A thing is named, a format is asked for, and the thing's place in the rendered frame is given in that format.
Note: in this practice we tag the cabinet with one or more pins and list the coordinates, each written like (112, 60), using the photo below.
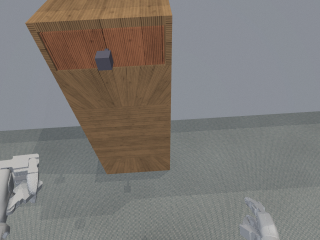
(125, 112)

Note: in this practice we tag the drawer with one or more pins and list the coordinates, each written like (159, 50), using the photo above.
(129, 46)

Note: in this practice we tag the left robot hand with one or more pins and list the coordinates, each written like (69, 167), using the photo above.
(23, 171)

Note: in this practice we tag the handle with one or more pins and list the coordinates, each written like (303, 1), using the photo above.
(104, 60)

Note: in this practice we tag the right robot hand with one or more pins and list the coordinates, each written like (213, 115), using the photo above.
(261, 226)

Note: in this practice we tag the robot left forearm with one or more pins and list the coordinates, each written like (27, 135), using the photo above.
(4, 230)

